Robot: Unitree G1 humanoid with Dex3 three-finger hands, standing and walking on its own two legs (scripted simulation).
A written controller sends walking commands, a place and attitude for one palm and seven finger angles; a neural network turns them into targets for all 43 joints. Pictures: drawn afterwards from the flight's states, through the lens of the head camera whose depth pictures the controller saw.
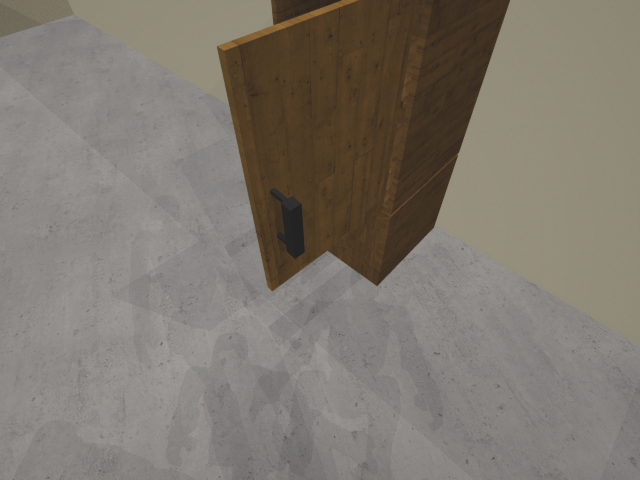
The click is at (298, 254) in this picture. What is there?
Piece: cupboard door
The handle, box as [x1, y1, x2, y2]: [270, 188, 304, 258]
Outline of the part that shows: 273,188 270,190 271,193 281,202 285,233 284,235 279,232 277,233 277,236 286,245 287,251 295,258 304,251 301,203 292,196 289,198 285,197 275,188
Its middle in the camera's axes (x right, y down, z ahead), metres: -0.07 -0.03 +0.77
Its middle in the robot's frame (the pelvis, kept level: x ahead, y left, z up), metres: +0.58 +0.10 -0.10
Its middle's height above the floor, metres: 0.67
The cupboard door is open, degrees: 85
